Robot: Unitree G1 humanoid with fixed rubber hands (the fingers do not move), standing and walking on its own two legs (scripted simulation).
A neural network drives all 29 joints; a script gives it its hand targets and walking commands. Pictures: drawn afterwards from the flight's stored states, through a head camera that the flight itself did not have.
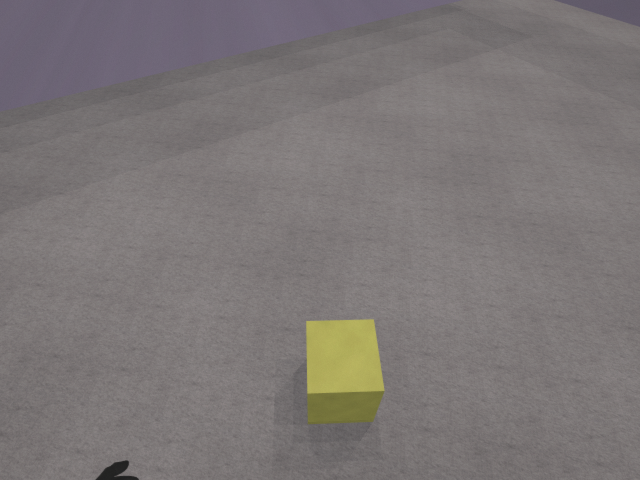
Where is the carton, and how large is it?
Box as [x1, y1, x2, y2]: [306, 319, 384, 423]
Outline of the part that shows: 373,319 306,321 308,423 355,422 373,420 384,390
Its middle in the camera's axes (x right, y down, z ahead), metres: +0.06 +0.41 +1.16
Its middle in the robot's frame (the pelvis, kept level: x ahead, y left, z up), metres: +0.54 -0.04 -0.66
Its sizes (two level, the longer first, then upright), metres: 0.210 0.200 0.250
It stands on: the floor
